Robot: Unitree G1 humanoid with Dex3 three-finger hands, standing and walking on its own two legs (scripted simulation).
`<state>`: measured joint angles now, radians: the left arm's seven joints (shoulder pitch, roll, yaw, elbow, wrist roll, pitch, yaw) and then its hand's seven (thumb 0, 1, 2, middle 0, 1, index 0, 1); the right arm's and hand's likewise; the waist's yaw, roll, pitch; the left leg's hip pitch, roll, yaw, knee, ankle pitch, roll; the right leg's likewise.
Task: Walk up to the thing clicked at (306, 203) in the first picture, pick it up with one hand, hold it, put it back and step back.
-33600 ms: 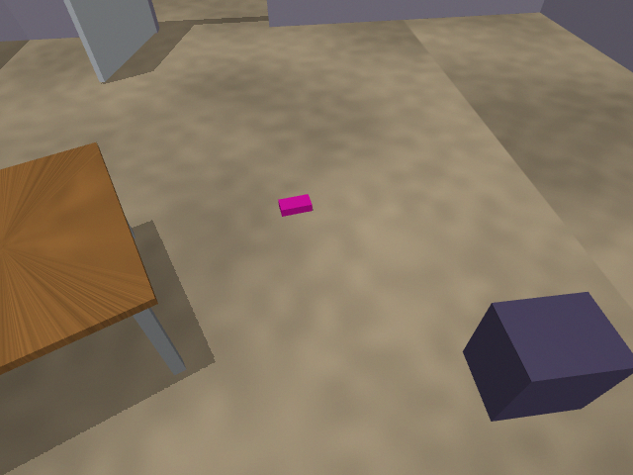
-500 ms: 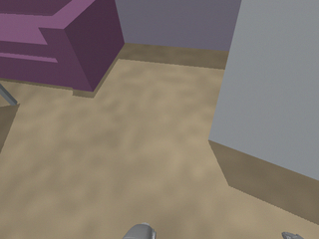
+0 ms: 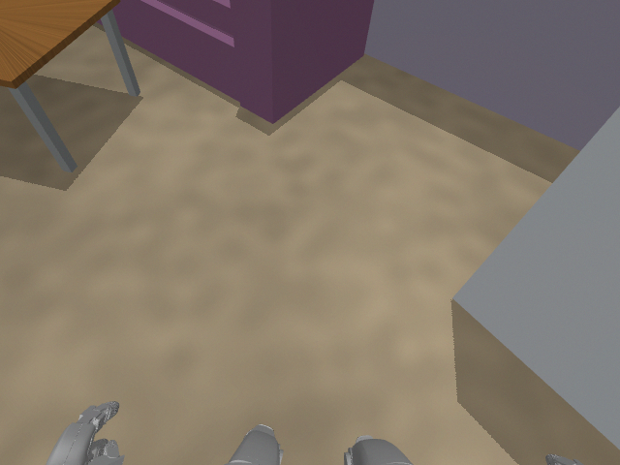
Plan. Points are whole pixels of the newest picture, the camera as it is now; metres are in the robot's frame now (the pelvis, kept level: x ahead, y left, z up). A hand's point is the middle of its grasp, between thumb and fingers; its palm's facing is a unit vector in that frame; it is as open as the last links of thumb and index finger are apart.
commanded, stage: walk up
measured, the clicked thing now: out of the picture +0.61 +1.36 -0.73
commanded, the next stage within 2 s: none
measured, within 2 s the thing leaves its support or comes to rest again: neither
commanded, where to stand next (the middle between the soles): +0.09 +0.01 m, yaw +62 degrees
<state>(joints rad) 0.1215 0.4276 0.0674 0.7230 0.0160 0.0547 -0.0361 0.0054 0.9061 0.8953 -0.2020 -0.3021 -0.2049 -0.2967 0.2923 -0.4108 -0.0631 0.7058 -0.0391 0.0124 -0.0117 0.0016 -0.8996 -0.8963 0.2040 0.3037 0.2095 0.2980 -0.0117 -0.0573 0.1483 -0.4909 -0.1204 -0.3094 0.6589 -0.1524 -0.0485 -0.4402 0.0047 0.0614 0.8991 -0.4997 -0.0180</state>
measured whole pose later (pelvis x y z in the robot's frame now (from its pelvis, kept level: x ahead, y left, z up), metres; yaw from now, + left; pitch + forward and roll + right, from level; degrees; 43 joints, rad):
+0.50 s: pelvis -0.01 -0.04 +0.02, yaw +25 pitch -1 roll +0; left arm 0.35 0.48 0.09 0.77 0.04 0.01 -0.08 0.01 0.90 0.90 -0.20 -0.30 -0.21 -0.30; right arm 0.30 -0.43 -0.08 0.81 -0.02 0.01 0.05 0.00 -0.90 -0.90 0.20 0.30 0.21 0.30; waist 0.10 -0.05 0.06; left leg -0.31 0.03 0.06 0.66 -0.33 -0.01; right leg -0.22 -0.15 -0.30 0.62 -0.37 -0.01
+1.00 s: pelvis +0.06 -0.06 +0.00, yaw +46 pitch -3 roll +1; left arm 0.13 0.37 0.03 0.76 0.01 -0.01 -0.02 0.00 0.91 0.90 -0.20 -0.30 -0.21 -0.30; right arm 0.26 -0.43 -0.06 0.74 0.00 0.01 -0.04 0.00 -0.90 -0.90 0.20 0.30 0.21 0.30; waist -0.01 0.03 0.20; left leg -0.44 -0.09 -0.12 1.09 -0.54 0.01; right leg -0.47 -0.11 -0.08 0.75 -0.23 -0.01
